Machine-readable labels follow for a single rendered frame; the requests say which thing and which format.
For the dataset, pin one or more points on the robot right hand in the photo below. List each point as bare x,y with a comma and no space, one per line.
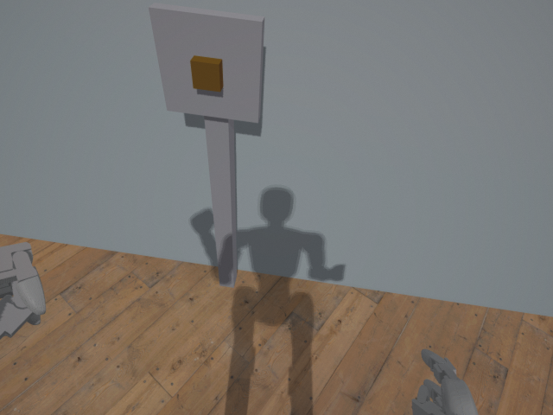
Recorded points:
453,397

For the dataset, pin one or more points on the robot left hand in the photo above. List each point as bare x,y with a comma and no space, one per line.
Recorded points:
21,290

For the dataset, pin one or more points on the panel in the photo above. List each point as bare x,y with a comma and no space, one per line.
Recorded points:
238,39

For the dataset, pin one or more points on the button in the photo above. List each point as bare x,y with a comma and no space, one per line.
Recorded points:
207,73

